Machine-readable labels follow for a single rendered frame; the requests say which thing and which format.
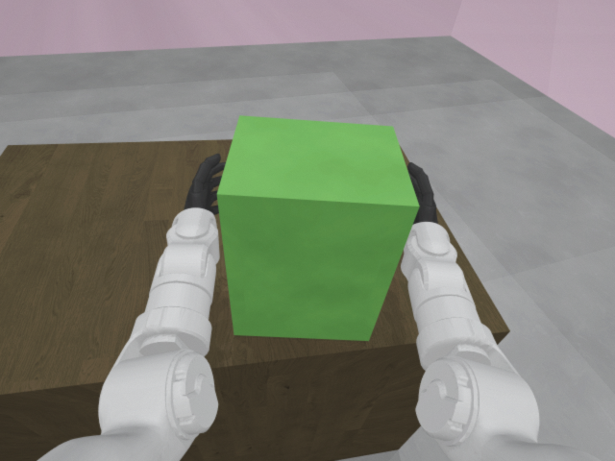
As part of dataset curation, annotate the robot left upper arm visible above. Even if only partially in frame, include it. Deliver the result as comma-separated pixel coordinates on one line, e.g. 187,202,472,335
37,349,218,461

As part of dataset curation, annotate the pedestal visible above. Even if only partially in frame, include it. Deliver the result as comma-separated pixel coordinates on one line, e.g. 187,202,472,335
0,139,510,461

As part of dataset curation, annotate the robot left forearm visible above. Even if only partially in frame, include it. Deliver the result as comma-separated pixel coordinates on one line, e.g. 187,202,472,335
98,207,220,430

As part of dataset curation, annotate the left robot hand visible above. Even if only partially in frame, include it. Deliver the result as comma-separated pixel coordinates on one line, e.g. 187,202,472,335
184,154,226,215

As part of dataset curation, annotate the robot right forearm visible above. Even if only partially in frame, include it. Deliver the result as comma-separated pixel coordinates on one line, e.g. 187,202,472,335
401,222,539,431

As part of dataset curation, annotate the robot right upper arm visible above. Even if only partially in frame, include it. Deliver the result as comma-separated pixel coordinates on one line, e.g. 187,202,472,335
415,355,601,461

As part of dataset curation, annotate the right robot hand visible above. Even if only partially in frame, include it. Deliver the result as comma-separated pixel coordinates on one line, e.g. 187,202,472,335
407,162,438,225

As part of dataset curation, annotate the carton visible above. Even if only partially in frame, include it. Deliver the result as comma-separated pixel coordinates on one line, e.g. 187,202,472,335
217,115,420,341

